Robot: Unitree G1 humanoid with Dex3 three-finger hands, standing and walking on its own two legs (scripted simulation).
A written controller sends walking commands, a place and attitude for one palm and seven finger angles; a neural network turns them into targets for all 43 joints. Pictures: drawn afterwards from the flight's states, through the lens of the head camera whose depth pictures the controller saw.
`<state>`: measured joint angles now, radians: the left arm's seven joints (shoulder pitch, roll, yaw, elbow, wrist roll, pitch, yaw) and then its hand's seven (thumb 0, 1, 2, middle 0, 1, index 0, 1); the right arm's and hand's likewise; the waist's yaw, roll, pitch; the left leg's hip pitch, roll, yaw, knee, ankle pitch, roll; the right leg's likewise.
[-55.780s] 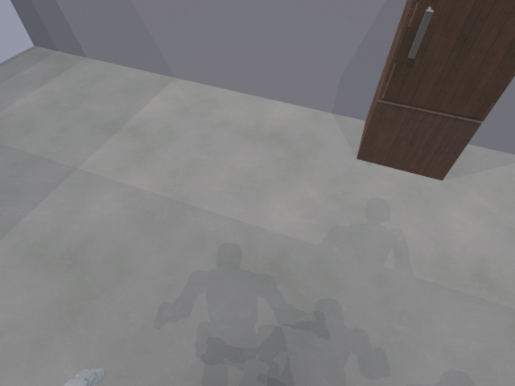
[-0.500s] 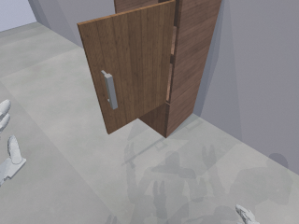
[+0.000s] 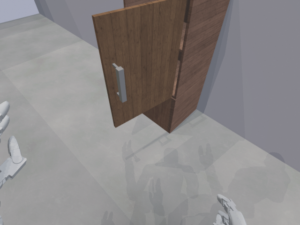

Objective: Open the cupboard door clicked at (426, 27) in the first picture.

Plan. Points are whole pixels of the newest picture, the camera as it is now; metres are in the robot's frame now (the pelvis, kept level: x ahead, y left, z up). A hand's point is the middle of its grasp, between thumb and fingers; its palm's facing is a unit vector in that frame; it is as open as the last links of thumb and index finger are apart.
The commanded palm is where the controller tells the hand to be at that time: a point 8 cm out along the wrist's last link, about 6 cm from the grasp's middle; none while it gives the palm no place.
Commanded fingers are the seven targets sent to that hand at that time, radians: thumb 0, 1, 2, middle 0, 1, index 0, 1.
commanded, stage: let the arm hang, fingers relaxed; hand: left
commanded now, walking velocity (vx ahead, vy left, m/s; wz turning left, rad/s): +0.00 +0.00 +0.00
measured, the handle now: (119, 83) +0.67 +0.18 -0.03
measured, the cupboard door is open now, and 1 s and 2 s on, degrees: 81 81 81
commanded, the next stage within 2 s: look to check the result in 1.18 s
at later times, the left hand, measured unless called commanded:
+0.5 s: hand out of the picture +0.01 +0.18 -0.18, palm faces +0.01 -0.98 -0.20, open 7.1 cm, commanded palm none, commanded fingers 0.00 0.90 0.90 -0.20 -0.30 -0.20 -0.30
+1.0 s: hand out of the picture +0.10 +0.22 -0.14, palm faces +0.02 -0.94 -0.34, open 7.4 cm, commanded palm none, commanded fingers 0.00 0.90 0.90 -0.20 -0.30 -0.20 -0.30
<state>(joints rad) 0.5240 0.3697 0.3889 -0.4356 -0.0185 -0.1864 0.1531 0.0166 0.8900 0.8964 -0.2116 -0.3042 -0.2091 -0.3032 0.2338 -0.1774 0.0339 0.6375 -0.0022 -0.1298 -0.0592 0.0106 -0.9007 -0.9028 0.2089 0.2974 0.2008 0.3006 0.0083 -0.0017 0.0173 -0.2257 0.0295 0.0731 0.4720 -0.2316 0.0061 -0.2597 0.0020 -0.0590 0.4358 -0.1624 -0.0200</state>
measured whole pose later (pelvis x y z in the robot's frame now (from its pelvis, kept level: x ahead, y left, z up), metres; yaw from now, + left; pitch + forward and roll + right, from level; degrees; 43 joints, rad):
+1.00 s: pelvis +0.02 -0.02 +0.01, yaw +2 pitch -2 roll +1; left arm 0.08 0.29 0.01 1.12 0.01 -0.02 0.00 0.01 0.91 0.90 -0.20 -0.30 -0.20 -0.30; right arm 0.15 -0.29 -0.01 1.12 -0.02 0.00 0.00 0.00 -0.91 -0.90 0.21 0.30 0.20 0.30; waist -0.01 0.04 0.05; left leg -0.13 0.02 0.04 0.34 -0.18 -0.01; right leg -0.18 0.00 -0.10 0.37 -0.16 -0.04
